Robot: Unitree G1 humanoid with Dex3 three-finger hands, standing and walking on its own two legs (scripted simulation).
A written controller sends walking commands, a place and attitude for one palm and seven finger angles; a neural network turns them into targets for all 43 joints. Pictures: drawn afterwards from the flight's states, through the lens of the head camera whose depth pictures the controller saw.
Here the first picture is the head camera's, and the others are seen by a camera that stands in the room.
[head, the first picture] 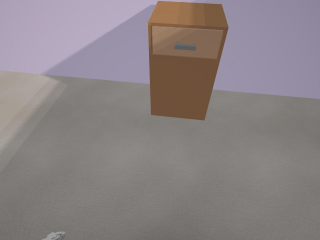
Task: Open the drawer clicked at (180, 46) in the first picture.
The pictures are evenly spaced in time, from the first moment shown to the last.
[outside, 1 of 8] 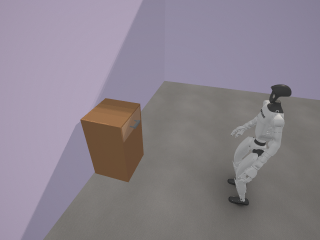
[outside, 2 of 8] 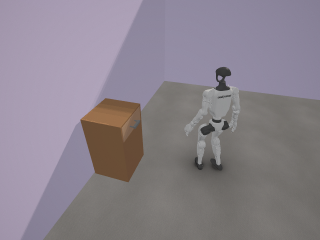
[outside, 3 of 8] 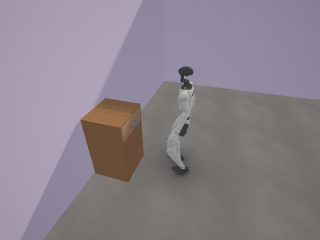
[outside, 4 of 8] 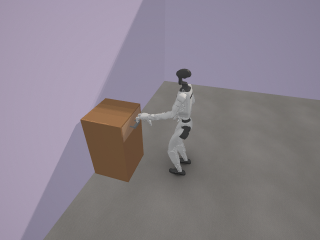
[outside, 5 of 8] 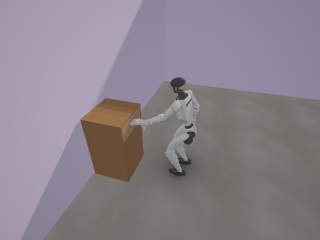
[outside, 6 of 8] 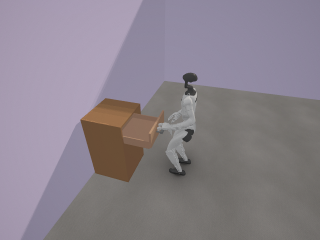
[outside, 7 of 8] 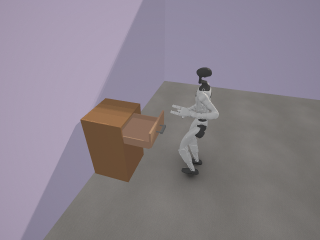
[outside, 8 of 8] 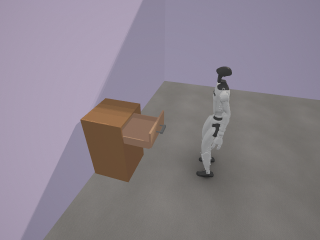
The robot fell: no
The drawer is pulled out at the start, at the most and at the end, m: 0.00 0.30 0.29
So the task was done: yes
